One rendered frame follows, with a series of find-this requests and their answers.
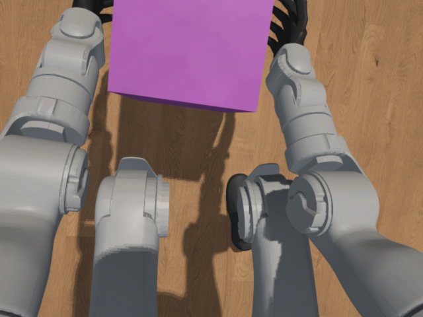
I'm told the robot left hand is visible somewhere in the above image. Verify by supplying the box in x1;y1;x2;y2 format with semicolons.
72;0;114;24

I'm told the robot right hand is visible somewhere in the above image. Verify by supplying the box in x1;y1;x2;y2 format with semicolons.
267;0;308;57

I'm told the left robot forearm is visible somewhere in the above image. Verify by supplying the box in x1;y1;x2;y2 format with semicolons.
0;7;105;147

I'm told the left robot upper arm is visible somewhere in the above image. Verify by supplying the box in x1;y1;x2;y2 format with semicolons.
0;134;90;317

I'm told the right robot forearm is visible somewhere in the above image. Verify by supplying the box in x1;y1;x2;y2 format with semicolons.
266;43;379;201

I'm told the carton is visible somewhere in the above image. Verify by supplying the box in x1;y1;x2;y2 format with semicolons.
108;0;274;113

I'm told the right robot upper arm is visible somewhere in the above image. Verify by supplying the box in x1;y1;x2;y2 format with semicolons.
286;171;423;317

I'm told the robot right foot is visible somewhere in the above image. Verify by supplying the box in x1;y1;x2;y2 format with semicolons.
226;174;251;251

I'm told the robot left shin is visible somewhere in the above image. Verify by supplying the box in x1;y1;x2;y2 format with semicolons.
95;157;157;231

